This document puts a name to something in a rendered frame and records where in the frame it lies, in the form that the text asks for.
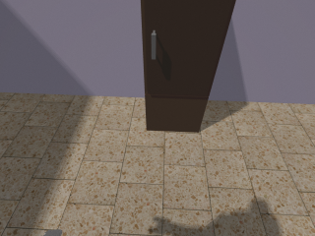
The cupboard door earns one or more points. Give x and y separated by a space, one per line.
188 41

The handle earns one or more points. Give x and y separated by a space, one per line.
154 45

